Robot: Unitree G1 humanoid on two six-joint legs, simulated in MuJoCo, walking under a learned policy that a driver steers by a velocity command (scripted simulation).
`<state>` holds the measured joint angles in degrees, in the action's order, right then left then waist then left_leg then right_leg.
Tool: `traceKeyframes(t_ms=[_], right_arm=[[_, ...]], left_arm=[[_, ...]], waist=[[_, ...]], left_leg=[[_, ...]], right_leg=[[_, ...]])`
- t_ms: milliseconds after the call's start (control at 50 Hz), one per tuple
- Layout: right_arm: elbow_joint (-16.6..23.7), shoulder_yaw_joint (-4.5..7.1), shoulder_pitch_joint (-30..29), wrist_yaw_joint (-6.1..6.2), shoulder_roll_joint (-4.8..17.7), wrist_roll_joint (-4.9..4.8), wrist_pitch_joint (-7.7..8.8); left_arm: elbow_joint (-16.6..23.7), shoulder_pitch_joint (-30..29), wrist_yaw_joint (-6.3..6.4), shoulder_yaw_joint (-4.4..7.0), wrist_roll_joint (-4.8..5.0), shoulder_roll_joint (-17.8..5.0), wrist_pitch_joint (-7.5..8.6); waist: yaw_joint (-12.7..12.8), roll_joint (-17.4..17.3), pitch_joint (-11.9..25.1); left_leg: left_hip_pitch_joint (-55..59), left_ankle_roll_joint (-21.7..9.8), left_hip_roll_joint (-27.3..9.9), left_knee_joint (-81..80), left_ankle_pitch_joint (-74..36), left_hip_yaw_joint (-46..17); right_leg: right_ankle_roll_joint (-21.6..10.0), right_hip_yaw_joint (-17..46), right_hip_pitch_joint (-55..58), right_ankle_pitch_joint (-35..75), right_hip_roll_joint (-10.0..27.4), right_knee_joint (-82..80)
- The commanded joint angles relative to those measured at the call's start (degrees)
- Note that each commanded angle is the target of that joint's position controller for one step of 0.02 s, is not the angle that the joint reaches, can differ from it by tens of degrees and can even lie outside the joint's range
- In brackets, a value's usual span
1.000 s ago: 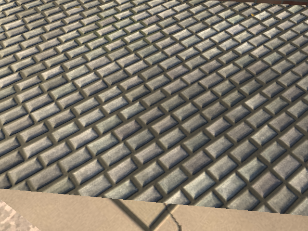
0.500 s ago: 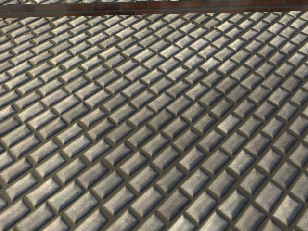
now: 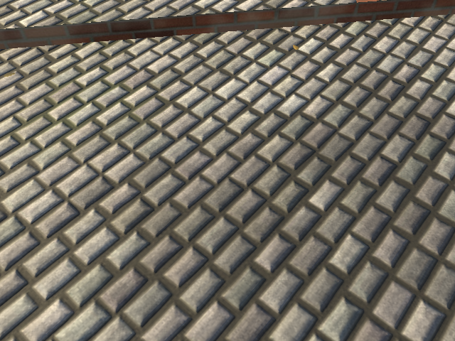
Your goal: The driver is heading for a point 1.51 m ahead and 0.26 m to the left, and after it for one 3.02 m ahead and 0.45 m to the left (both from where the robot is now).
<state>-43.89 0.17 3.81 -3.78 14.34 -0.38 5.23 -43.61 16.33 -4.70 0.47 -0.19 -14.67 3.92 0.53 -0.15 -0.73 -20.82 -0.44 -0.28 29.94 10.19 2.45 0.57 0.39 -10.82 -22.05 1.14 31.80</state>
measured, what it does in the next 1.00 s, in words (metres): stands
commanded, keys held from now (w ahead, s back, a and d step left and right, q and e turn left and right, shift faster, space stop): no key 0.98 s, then w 0.02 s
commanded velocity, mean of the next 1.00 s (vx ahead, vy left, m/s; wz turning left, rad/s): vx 0.00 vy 0.00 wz -0.01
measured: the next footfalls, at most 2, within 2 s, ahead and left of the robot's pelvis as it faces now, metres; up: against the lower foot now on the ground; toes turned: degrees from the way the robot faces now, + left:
right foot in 1.76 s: +0.50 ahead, -0.17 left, -0.12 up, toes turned +1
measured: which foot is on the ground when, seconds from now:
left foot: down 0.00-1.00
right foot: down 0.00-1.00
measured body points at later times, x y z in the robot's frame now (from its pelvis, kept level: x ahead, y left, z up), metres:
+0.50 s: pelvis +0.01 -0.01 +0.00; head +0.03 -0.01 +0.45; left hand +0.13 +0.27 -0.10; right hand +0.18 -0.27 -0.11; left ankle +0.06 +0.12 -0.73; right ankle -0.06 -0.12 -0.73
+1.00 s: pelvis +0.02 +0.00 +0.01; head +0.03 +0.00 +0.46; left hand +0.10 +0.28 -0.11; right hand +0.17 -0.27 -0.11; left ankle +0.06 +0.12 -0.73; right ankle -0.06 -0.12 -0.73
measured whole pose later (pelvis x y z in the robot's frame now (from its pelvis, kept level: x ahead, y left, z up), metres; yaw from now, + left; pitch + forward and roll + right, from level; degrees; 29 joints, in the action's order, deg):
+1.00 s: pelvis +0.02 +0.00 +0.01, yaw +1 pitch -2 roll +0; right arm -54.7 1.7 2.9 -3.5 17.0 0.1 3.7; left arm -44.9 16.1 -4.1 1.7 -0.5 -18.2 1.3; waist -0.4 0.1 -3.1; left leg -15.0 -0.2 0.1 26.7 10.1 0.9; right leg 0.5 -1.2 -2.7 -20.4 1.1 24.8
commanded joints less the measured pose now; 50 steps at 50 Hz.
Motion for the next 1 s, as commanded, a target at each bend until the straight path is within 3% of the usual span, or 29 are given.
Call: traceKeyframes(t_ms=[20,340,980,1000], right_arm=[[3.51,1.98,-1.02,-0.06,6.46,0.12,0.31],[0.88,2.93,-2.64,0.61,8.69,0.31,-0.04],[-7.84,3.01,-4.05,0.35,10.23,0.36,-0.84],[-8.57,3.21,-2.74,0.47,10.61,0.48,-1.04]], left_arm=[[3.27,1.57,0.08,2.55,0.17,-8.42,0.71],[5.24,-2.32,0.16,3.27,0.13,-10.88,-0.1],[1.44,1.1,0.74,3.21,-0.24,-11.48,-2.08],[0.79,2.44,0.84,3.29,-0.39,-11.57,-2.29]], waist=[[-0.5,0.89,5.7],[-0.46,0.45,3.71],[-1.04,0.12,1.02],[-1.08,0.24,0.52]], left_leg=[[13.17,-1.8,-2.18,0.4,-18.18,-2.69],[11.4,-0.27,-1.64,-0.15,-13.43,-2.54],[16.93,-0.84,-1.08,-4.85,-12.57,-3.41],[17.04,-1.03,-0.91,-5.7,-6.24,-3.43]], right_leg=[[-2.2,2.26,-6.07,19.33,2.53,-5.7],[-1.99,1.4,-2.43,17.16,1.55,-7.32],[-1.12,-0.43,-2.01,12.31,1.38,-12.92],[-1.53,-0.09,-2.36,6.12,1.58,-14.34]])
